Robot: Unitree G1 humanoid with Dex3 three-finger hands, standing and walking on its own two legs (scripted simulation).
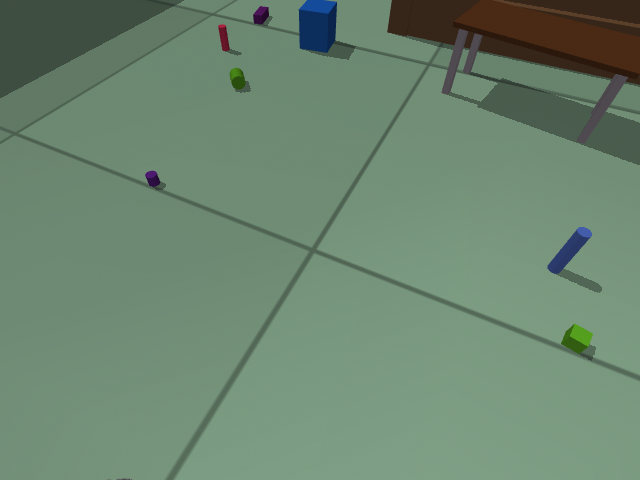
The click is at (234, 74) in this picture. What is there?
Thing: lying can
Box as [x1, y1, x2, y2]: [230, 68, 245, 88]
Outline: 233,68 230,71 232,85 235,88 241,88 244,86 245,83 242,72 238,68
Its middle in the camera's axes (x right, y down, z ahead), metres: -0.50 -0.99 +2.36
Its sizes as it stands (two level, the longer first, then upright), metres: 0.105 0.083 0.083
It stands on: the floor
